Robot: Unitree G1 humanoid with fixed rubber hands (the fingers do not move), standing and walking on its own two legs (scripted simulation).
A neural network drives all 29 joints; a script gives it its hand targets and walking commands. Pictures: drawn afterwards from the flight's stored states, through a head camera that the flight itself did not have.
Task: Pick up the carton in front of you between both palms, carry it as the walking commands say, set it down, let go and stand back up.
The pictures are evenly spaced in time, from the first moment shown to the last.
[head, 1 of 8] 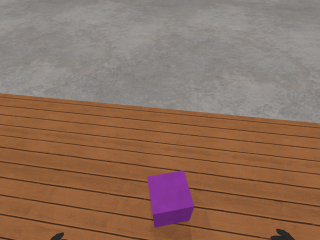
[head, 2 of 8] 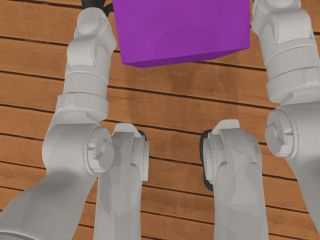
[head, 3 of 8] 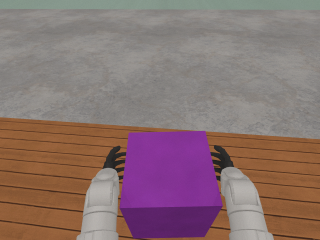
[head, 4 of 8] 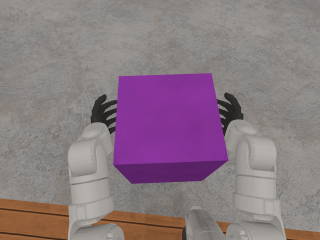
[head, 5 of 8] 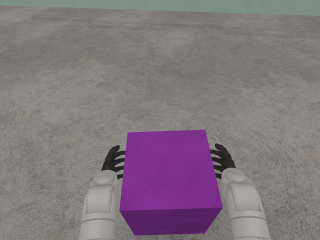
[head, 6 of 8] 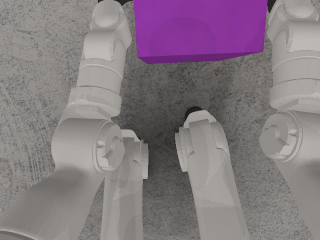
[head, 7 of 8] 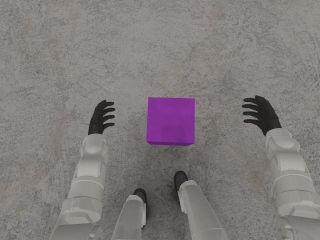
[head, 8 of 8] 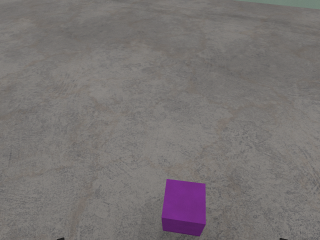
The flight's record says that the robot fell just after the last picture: no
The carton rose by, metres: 0.68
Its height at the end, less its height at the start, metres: -0.07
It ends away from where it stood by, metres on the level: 2.21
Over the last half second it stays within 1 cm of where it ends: yes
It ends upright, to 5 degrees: yes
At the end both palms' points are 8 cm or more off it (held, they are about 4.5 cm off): yes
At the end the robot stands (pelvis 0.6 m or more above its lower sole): yes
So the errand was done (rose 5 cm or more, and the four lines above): yes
